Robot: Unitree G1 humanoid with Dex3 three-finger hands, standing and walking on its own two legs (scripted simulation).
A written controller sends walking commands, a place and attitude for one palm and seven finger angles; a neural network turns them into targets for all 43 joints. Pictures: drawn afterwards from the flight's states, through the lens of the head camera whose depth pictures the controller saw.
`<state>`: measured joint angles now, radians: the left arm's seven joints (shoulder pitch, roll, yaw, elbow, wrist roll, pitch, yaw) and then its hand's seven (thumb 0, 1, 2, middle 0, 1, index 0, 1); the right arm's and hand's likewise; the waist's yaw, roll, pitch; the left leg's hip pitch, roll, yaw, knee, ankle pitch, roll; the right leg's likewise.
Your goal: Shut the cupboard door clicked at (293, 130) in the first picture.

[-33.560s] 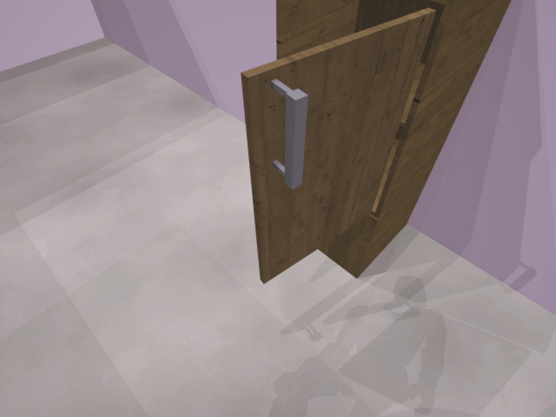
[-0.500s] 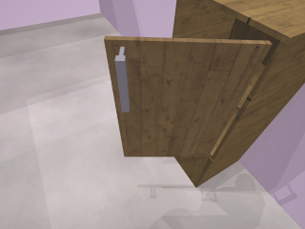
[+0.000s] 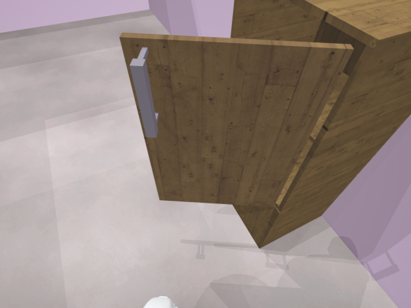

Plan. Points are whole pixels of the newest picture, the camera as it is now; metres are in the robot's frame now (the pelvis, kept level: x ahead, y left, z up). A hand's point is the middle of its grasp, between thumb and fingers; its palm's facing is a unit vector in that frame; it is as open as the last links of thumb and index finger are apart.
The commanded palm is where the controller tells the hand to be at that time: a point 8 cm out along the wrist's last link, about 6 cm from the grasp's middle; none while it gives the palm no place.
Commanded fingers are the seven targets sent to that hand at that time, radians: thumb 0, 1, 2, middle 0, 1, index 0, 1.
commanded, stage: come to a stop and stand still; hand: left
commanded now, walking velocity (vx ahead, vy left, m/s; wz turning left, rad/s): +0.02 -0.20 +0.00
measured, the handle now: (148, 95) +0.47 +0.16 +0.16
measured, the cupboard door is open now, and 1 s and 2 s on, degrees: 61 61 61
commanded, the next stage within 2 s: look again from close up in 1.82 s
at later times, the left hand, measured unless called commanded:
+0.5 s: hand out of the picture -0.02 +0.12 -0.16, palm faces +0.08 -0.98 -0.17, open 7.4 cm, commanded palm none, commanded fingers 0.00 0.90 0.90 -0.20 -0.30 -0.20 -0.30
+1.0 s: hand out of the picture +0.07 +0.24 -0.14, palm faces -0.01 -0.94 -0.34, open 7.4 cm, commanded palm none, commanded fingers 0.00 0.90 0.90 -0.20 -0.30 -0.20 -0.30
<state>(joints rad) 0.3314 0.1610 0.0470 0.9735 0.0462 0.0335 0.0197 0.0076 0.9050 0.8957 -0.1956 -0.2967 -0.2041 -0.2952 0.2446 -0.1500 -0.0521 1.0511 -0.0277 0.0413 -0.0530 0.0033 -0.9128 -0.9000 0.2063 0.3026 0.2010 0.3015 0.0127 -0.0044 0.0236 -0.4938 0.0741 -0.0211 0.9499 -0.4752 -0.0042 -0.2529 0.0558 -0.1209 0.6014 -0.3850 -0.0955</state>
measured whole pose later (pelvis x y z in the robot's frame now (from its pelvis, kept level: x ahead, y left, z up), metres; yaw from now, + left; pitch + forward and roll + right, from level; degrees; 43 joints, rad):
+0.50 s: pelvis +0.00 -0.03 +0.02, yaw +0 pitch +0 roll +0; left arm 0.33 0.12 0.00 1.10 0.02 0.00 0.05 0.01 0.91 0.90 -0.20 -0.30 -0.21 -0.30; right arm 0.22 -0.14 -0.01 1.07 -0.01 -0.01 -0.06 -0.01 -0.94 -0.90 0.21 0.30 0.20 0.30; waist 0.04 -0.02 0.01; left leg -0.16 -0.03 0.09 0.42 -0.25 0.05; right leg -0.10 0.10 -0.12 0.34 -0.25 -0.09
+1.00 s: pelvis -0.03 +0.01 +0.01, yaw -1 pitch -2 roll -1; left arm 0.20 0.28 0.03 0.95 0.03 -0.01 0.03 0.01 0.90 0.90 -0.20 -0.30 -0.21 -0.30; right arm 0.25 -0.28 -0.05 0.99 -0.01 0.01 -0.02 0.00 -0.91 -0.90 0.20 0.30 0.20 0.30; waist -0.02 0.03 0.03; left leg -0.29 0.07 -0.05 0.65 -0.32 0.03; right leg -0.18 0.06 -0.10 0.51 -0.30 -0.08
